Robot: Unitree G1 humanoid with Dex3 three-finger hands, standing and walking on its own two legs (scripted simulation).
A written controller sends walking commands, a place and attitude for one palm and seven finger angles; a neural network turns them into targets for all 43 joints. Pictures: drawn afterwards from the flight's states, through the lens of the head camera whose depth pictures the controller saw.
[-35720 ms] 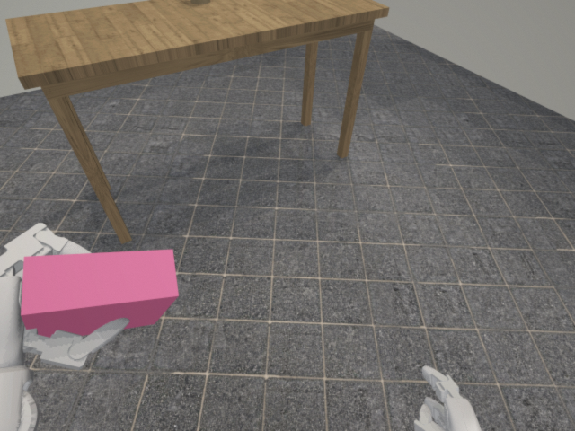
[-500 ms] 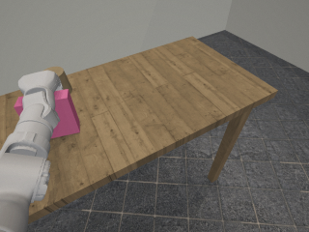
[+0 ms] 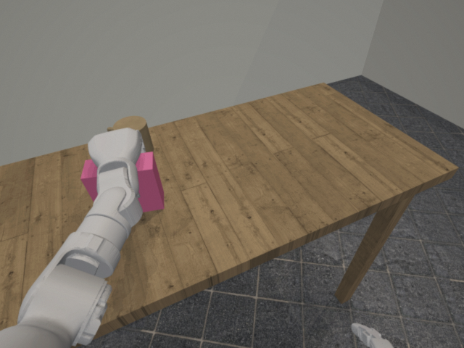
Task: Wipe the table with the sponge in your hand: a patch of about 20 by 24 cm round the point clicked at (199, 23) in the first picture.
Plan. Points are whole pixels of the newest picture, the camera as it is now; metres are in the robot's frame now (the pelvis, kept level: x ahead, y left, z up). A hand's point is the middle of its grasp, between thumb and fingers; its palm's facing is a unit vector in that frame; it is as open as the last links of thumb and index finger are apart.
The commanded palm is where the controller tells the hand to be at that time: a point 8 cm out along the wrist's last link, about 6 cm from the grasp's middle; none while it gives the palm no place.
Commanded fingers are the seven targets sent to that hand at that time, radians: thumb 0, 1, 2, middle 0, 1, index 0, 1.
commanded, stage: wipe back along the third lane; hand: left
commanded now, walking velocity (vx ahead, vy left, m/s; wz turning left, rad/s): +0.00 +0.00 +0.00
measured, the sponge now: (130, 193) +0.40 +0.24 +0.06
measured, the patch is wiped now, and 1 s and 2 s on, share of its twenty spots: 1.00 1.00 1.00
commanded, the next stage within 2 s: slide back across to the middle lane in 1.18 s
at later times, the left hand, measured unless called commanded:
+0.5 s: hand (127, 179) +0.38 +0.22 +0.12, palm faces +0.13 -0.03 -0.99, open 9.5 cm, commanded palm +0.32 +0.19 +0.15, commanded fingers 0.00 0.10 1.30 -1.20 -1.60 -1.20 -1.60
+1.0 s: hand (137, 205) +0.32 +0.18 +0.12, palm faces +0.19 -0.09 -0.98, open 9.2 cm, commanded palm +0.27 +0.16 +0.15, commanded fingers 0.00 0.10 1.30 -1.20 -1.60 -1.20 -1.60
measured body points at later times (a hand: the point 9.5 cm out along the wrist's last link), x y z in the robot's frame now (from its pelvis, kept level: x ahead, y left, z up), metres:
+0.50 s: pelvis +0.02 +0.01 +0.00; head -0.02 -0.01 +0.44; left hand +0.37 +0.22 +0.18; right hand +0.25 -0.17 -0.08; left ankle +0.03 +0.10 -0.73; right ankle -0.03 -0.12 -0.73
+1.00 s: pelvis +0.01 -0.03 +0.00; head -0.04 -0.07 +0.44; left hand +0.30 +0.18 +0.18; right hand +0.26 -0.22 -0.07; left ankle +0.03 +0.10 -0.73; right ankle -0.03 -0.12 -0.73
